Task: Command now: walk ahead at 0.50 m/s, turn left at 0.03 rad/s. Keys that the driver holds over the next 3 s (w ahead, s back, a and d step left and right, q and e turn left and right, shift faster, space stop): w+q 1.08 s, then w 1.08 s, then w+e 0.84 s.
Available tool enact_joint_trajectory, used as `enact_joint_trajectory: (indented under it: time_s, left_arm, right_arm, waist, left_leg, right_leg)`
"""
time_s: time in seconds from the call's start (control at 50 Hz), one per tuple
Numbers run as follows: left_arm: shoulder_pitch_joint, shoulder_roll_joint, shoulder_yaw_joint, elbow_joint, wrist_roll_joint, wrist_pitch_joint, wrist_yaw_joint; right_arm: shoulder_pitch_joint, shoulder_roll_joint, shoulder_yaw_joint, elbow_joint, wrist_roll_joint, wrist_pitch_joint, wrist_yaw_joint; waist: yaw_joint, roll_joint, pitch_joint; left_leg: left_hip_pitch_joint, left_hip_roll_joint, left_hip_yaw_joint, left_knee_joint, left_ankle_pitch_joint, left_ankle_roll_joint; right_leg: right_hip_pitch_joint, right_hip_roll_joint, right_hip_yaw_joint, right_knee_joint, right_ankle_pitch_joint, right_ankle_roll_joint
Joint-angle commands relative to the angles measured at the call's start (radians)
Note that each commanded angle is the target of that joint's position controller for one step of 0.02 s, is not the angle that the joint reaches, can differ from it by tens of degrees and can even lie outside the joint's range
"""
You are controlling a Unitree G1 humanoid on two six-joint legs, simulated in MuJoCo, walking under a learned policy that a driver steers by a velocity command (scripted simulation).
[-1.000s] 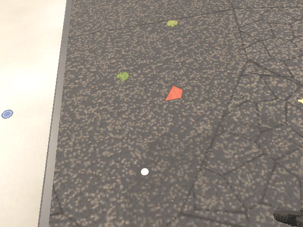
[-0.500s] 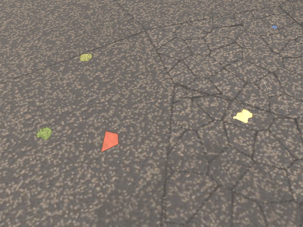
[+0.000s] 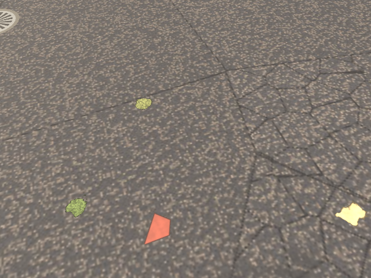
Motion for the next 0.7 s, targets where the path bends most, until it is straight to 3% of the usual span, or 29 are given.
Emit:
enact_joint_trajectory:
  time_s: [0.02, 0.08, 0.12, 0.14, 0.16, 0.18, 0.2, 0.22, 0.24, 0.26, 0.28, 0.3, 0.32, 0.38, 0.48, 0.52, 0.58, 0.62, 0.64, 0.66, 0.68, 0.7]
  left_arm:
    - [-0.005, 0.180, 0.042, -0.036, -0.008, -0.010, 0.009]
    - [0.022, 0.184, 0.047, -0.003, -0.007, 0.002, 0.014]
    - [0.019, 0.192, 0.051, 0.009, -0.006, 0.013, 0.018]
    - [0.005, 0.200, 0.054, 0.007, -0.003, 0.018, 0.022]
    - [-0.014, 0.203, 0.053, 0.002, -0.001, 0.026, 0.027]
    - [-0.009, 0.187, 0.045, -0.012, 0.007, 0.031, 0.037]
    - [0.069, 0.114, 0.018, -0.055, 0.027, 0.015, 0.036]
    - [0.090, 0.061, -0.005, -0.047, 0.031, -0.012, 0.022]
    - [0.010, 0.158, 0.019, -0.068, -0.003, -0.041, 0.006]
    - [-0.086, 0.167, 0.018, -0.100, -0.026, -0.059, 0.001]
    - [-0.128, 0.155, 0.016, -0.112, -0.014, -0.066, 0.005]
    - [-0.136, 0.160, 0.024, -0.111, 0.008, -0.062, 0.012]
    - [-0.125, 0.152, 0.026, -0.114, 0.018, -0.053, 0.013]
    - [-0.124, 0.114, 0.020, -0.126, 0.024, -0.027, 0.018]
    - [-0.324, 0.068, 0.002, -0.179, 0.019, -0.032, 0.011]
    - [-0.377, 0.077, 0.004, -0.195, 0.007, -0.038, 0.003]
    - [-0.397, 0.114, 0.018, -0.207, -0.001, -0.048, -0.006]
    - [-0.348, 0.136, 0.030, -0.198, -0.004, -0.056, -0.007]
    - [-0.271, 0.153, 0.042, -0.176, -0.001, -0.060, -0.002]
    - [-0.149, 0.193, 0.057, -0.162, 0.016, -0.064, 0.006]
    - [-0.026, 0.274, 0.077, -0.147, 0.030, -0.056, 0.014]
    - [0.022, 0.261, 0.080, -0.112, 0.007, -0.041, 0.004]
  right_arm:
    - [-0.108, -0.038, -0.001, -0.086, 0.009, -0.019, 0.016]
    - [-0.153, -0.050, -0.001, -0.112, 0.015, -0.019, 0.034]
    - [-0.142, -0.063, -0.005, -0.121, 0.014, -0.016, 0.043]
    - [-0.098, -0.081, -0.014, -0.115, 0.011, -0.015, 0.043]
    - [0.005, -0.108, -0.032, -0.089, 0.006, -0.013, 0.040]
    - [0.148, -0.160, -0.060, -0.052, 0.008, -0.009, 0.031]
    - [0.275, -0.265, -0.088, -0.043, -0.002, -0.004, 0.020]
    - [0.299, -0.245, -0.084, -0.032, 0.025, -0.001, 0.023]
    - [0.281, -0.182, -0.063, -0.039, 0.022, 0.000, 0.021]
    - [0.229, -0.160, -0.058, -0.051, 0.011, 0.000, 0.015]
    - [0.178, -0.146, -0.054, -0.059, 0.003, -0.002, 0.013]
    - [0.138, -0.117, -0.045, -0.071, -0.004, -0.004, 0.010]
    - [0.117, -0.111, -0.043, -0.084, -0.011, -0.003, 0.008]
    - [0.120, -0.129, -0.052, -0.086, 0.000, -0.005, -0.005]
    - [0.193, -0.163, -0.066, -0.060, 0.013, 0.007, -0.030]
    - [0.234, -0.168, -0.069, -0.046, 0.019, 0.013, -0.034]
    - [0.260, -0.157, -0.069, -0.037, 0.023, 0.024, -0.038]
    - [0.248, -0.155, -0.071, -0.042, 0.018, 0.031, -0.040]
    - [0.241, -0.132, -0.064, -0.047, 0.015, 0.033, -0.038]
    - [0.236, -0.079, -0.044, -0.061, 0.007, 0.030, -0.033]
    - [0.335, -0.010, -0.023, -0.081, 0.011, 0.022, -0.033]
    - [0.378, -0.051, -0.022, -0.100, 0.031, 0.015, -0.034]
  waist:
    - [0.000, -0.099, 0.050]
    - [0.004, -0.099, 0.061]
    - [-0.014, -0.110, 0.042]
    - [-0.042, -0.124, 0.007]
    - [-0.101, -0.124, -0.062]
    - [-0.160, -0.099, -0.157]
    - [-0.159, 0.069, -0.302]
    - [-0.150, 0.204, -0.395]
    - [-0.179, 0.124, -0.317]
    - [-0.173, 0.064, -0.195]
    - [-0.140, -0.021, -0.106]
    - [-0.107, -0.035, -0.071]
    - [-0.079, -0.012, -0.057]
    - [-0.056, 0.005, -0.038]
    - [-0.124, 0.014, 0.001]
    - [-0.143, 0.019, -0.001]
    - [-0.135, 0.035, -0.007]
    - [-0.099, 0.065, -0.017]
    - [-0.058, 0.063, -0.051]
    - [0.001, 0.016, -0.159]
    - [-0.004, -0.200, -0.310]
    - [-0.015, -0.387, -0.337]
  left_leg:
    - [0.042, -0.026, 0.022, -0.110, 0.089, 0.013]
    - [0.010, -0.037, 0.016, -0.156, 0.019, 0.055]
    - [0.045, -0.064, 0.032, -0.167, -0.076, 0.088]
    - [0.121, -0.094, 0.059, -0.169, -0.116, 0.107]
    - [0.271, -0.136, 0.096, -0.188, -0.113, 0.132]
    - [0.503, -0.138, 0.068, -0.186, -0.078, 0.162]
    - [0.909, 0.092, -0.318, -0.165, -0.082, 0.299]
    - [1.085, 0.231, -0.746, -0.344, -0.253, 0.429]
    - [1.046, 0.210, -0.696, -0.387, -0.364, 0.380]
    - [0.913, 0.169, -0.561, -0.400, -0.324, 0.344]
    - [0.764, 0.131, -0.464, -0.420, -0.226, 0.323]
    - [0.657, 0.100, -0.396, -0.439, -0.122, 0.307]
    - [0.585, 0.078, -0.373, -0.460, -0.060, 0.309]
    - [0.468, 0.051, -0.301, -0.501, 0.015, 0.326]
    - [0.372, -0.027, -0.215, -0.492, -0.069, 0.252]
    - [0.387, -0.015, -0.249, -0.471, -0.114, 0.240]
    - [0.485, 0.017, -0.338, -0.389, -0.158, 0.221]
    - [0.514, 0.026, -0.383, -0.321, -0.137, 0.202]
    - [0.498, -0.009, -0.370, -0.251, -0.112, 0.179]
    - [0.424, -0.062, -0.313, -0.052, -0.143, 0.146]
    - [0.143, -0.198, -0.167, 0.277, -0.442, 0.073]
    - [-0.081, -0.175, -0.121, 0.494, -0.644, 0.052]
  right_leg:
    - [-0.038, -0.273, 0.118, -0.093, 0.214, -0.145]
    - [0.080, -0.320, 0.095, -0.052, 0.262, -0.123]
    - [0.141, -0.334, 0.066, 0.011, 0.408, -0.100]
    - [0.157, -0.326, 0.044, 0.078, 0.581, -0.083]
    - [0.145, -0.298, 0.002, 0.217, 0.754, -0.059]
    - [0.045, -0.255, -0.046, 0.420, 0.758, -0.023]
    - [-0.327, -0.156, -0.080, 0.794, 0.413, 0.042]
    - [-0.604, 0.005, 0.034, 1.048, -0.312, 0.085]
    - [-0.719, -0.059, 0.148, 1.117, -0.307, 0.065]
    - [-0.743, -0.101, 0.133, 1.091, -0.232, 0.049]
    - [-0.721, -0.135, 0.120, 1.003, -0.170, 0.046]
    - [-0.657, -0.165, 0.122, 0.918, -0.126, 0.052]
    - [-0.604, -0.171, 0.123, 0.883, -0.107, 0.061]
    - [-0.562, -0.164, 0.099, 0.760, -0.061, 0.105]
    - [-0.462, -0.100, 0.085, 0.397, 0.274, 0.132]
    - [-0.422, -0.078, 0.094, 0.336, 0.317, 0.131]
    - [-0.401, -0.073, 0.129, 0.261, 0.245, 0.110]
    - [-0.328, -0.072, 0.120, 0.232, 0.161, 0.078]
    - [-0.211, -0.077, 0.105, 0.191, 0.153, 0.051]
    - [0.005, -0.182, 0.187, 0.210, 0.122, -0.004]
    - [0.360, -0.406, 0.509, 0.196, 0.020, -0.126]
    - [0.422, -0.519, 0.833, 0.103, -0.241, -0.206]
